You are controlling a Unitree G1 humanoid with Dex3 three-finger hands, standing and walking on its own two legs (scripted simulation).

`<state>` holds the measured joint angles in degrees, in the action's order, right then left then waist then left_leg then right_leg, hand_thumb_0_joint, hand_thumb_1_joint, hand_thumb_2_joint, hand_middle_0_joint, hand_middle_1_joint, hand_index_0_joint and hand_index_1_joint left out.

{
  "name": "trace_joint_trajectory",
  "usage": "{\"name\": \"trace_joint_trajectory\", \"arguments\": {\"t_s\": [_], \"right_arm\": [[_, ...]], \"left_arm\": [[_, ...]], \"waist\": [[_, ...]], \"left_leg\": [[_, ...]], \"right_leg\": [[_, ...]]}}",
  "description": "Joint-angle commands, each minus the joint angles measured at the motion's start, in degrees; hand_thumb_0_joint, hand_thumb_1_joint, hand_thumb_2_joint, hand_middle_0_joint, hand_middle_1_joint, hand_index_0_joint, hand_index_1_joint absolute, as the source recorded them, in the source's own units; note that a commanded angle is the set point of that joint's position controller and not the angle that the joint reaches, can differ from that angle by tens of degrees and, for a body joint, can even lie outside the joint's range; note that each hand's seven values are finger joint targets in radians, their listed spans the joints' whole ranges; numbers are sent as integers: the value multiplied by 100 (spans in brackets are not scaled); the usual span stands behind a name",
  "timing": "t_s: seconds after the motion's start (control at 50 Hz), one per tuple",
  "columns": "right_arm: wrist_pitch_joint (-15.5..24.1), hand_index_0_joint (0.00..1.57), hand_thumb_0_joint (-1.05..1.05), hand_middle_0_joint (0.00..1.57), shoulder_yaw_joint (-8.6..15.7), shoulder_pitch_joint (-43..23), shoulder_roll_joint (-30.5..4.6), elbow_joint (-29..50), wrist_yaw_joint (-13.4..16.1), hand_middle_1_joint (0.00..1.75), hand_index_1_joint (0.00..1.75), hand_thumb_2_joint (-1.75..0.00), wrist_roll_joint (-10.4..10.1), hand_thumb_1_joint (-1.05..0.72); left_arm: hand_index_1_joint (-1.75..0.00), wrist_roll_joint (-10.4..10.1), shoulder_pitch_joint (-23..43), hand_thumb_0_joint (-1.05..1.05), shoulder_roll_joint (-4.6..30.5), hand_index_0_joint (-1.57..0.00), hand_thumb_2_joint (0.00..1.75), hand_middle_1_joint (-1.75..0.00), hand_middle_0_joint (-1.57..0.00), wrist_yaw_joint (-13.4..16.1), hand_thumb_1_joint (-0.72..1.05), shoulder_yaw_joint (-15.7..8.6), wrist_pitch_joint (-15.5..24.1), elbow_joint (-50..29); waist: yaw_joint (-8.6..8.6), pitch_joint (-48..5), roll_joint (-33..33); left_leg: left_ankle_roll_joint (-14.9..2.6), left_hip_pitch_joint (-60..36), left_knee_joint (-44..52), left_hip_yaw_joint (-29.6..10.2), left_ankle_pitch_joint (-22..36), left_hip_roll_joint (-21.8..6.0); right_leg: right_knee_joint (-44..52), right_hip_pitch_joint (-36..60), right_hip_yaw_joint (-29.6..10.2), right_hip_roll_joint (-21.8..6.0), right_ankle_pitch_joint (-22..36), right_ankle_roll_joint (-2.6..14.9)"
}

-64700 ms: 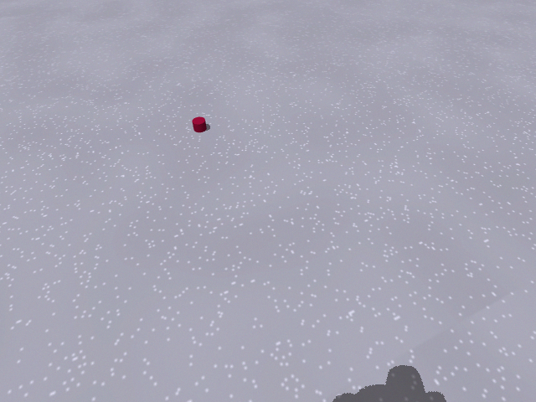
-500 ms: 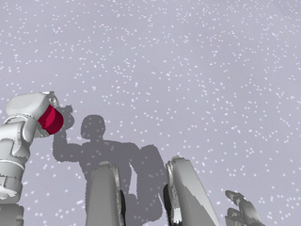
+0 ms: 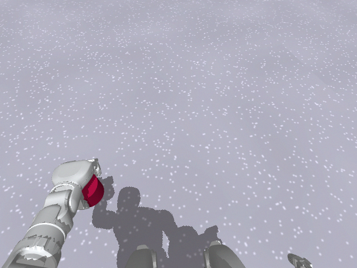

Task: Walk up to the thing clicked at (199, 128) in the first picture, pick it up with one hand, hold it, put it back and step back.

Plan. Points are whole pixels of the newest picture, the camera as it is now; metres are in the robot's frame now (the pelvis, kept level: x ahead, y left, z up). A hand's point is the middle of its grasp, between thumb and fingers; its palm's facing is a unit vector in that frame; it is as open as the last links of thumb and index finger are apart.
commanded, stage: lift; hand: left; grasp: from above
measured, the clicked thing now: (86, 189) +0.36 +0.24 -0.11
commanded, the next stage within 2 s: hold in 0.28 s
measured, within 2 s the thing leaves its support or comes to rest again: neither
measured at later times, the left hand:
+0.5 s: hand (75, 172) +0.36 +0.23 -0.01, palm faces -0.44 -0.07 -0.89, open 10.1 cm
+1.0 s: hand (72, 161) +0.37 +0.23 +0.03, palm faces -0.45 -0.05 -0.89, open 10.2 cm
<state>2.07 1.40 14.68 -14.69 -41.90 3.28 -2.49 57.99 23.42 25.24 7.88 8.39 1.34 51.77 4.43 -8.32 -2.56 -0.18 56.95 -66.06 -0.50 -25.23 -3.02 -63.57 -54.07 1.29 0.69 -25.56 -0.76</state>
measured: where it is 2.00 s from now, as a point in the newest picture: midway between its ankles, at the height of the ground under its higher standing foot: outside the picture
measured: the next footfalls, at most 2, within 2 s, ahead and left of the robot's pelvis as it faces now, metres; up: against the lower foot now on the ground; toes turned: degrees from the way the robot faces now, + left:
none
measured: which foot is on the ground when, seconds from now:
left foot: down 0.00-1.00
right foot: down 0.00-1.00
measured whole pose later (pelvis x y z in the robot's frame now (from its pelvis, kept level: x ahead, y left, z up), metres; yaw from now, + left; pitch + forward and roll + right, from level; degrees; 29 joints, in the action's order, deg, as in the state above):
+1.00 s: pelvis +0.06 +0.00 +0.08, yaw -1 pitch +6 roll +0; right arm -2.3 2.6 14.2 -14.6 -39.5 2.2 -3.6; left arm 57.1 17.3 22.9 0.7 12.0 -0.8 42.1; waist 0.9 -4.1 -2.5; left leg -0.5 24.1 -36.2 3.0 -17.9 -1.7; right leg -34.9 -22.8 -1.6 -0.3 -18.0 -1.2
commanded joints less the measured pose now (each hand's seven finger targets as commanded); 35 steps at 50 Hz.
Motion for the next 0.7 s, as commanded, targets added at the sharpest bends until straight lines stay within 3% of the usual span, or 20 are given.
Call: {"name": "trace_joint_trajectory", "arguments": {"t_s": [0.0, 0.12, 0.18, 0.24, 0.34, 0.36, 0.38, 0.44, 0.48, 0.6, 0.62, 0.66, 0.68], "right_arm": [[157, 20, 0, 20, 302, 212, -811, 424, 61, 30, 30, -90, 25, -90], [128, 20, 0, 20, 326, 150, -783, 450, 56, 30, 30, -90, 48, -90], [104, 20, 0, 20, 334, 156, -757, 477, 49, 30, 30, -90, 32, -90], [93, 20, 0, 20, 358, 139, -777, 490, 51, 30, 30, -90, 38, -90], [63, 20, 0, 20, 349, 78, -757, 539, 43, 30, 30, -90, 12, -90], [50, 20, 0, 20, 362, 45, -757, 550, 44, 30, 30, -90, 11, -90], [51, 20, 0, 20, 364, 54, -753, 552, 38, 30, 30, -89, 9, -90], [16, 20, 0, 20, 377, 29, -793, 537, 44, 30, 30, -90, -4, -90], [-4, 20, 0, 20, 367, 0, -780, 560, 30, 30, 30, -90, -18, -90], [-54, 20, 0, 20, 399, 2, -809, 570, 4, 30, 30, -89, -28, -90], [-74, 20, 0, 20, 421, -12, -844, 596, -2, 30, 30, -89, -46, -90], [-100, 20, 0, 20, 393, -16, -796, 641, -15, 30, 30, -89, -47, -90], [-110, 20, 0, 20, 403, -35, -827, 669, -19, 30, 30, -89, -48, -90]], "left_arm": [[-103, -23, 1832, 0, 1208, -78, 85, -112, -70, 356, 47, -414, -158, -902], [-99, -94, 1789, 0, 1087, -77, 79, -108, -68, 333, 45, -335, -286, -854], [-97, -117, 1555, 0, 863, -77, 77, -106, -68, 269, 45, -196, -344, -791], [-97, -152, 1574, 0, 1012, -78, 78, -105, -69, 215, 45, -276, -336, -1077], [-94, -147, 1574, 0, 915, -79, 75, -103, -71, 169, 47, -217, -310, -1177], [-94, -117, 1424, 0, 910, -80, 76, -103, -71, 152, 47, -206, -311, -1175], [-92, -133, 1524, 0, 788, -76, 73, -101, -67, 132, 43, -119, -306, -1297], [-93, -73, 1575, 0, 999, -76, 74, -102, -68, 100, 43, -212, -292, -1412], [-93, -89, 1620, 0, 880, -77, 77, -102, -69, 28, 44, -99, -271, -1514], [-94, -102, 1418, 0, 811, -79, 77, -103, -70, -169, 46, -63, -304, -1595], [-94, -87, 1350, 0, 918, -80, 79, -103, -71, -186, 47, -154, -299, -1589], [-96, -86, 1406, 0, 775, -78, 79, -105, -69, -247, 46, -44, -295, -1599], [-96, -94, 1415, 0, 870, -79, 81, -105, -70, -266, 47, -109, -276, -1700]], "waist": [[-26, -1713, -221], [-74, -1531, -145], [-80, -1432, 78], [-138, -1450, 14], [-132, -1234, -3], [-198, -1224, -31], [-118, -1307, -62], [-172, -1316, -12], [-155, -1203, -19], [-226, -1312, -38], [-259, -1291, -8], [-204, -1158, 47], [-261, -1168, -34]], "left_leg": [[-40, -1941, 1445, -56, 611, 269], [-36, -2431, 1895, -15, 999, 266], [-60, -2582, 2065, 12, 1125, 294], [-51, -2845, 2259, 46, 1334, 310], [-29, -3089, 2612, 34, 1217, 301], [-22, -3198, 2663, 58, 1304, 306], [-4, -3357, 2698, 47, 1457, 294], [-16, -3539, 2784, 59, 1693, 295], [-13, -3620, 2880, 85, 1700, 311], [-3, -4032, 2990, 100, 2523, 288], [-2, -4057, 3028, 112, 2534, 287], [-21, -3959, 3064, 126, 2544, 306], [-6, -4037, 3117, 145, 2517, 303]], "right_leg": [[1469, 1229, -150, 211, 655, 163], [1889, 1750, -147, 196, 1001, 148], [2131, 2019, -215, 195, 1161, 126], [2304, 2292, -211, 183, 1340, 129], [2525, 2408, -175, 202, 1175, 155], [2590, 2486, -175, 200, 1240, 158], [2578, 2505, -170, 211, 1360, 169], [2693, 2690, -157, 217, 1569, 154], [2779, 2738, -166, 201, 1590, 157], [2849, 3067, -132, 229, 2205, 165], [2877, 3102, -130, 232, 2207, 166], [2924, 3156, -153, 227, 2285, 159], [2950, 3227, -135, 229, 2230, 169]]}}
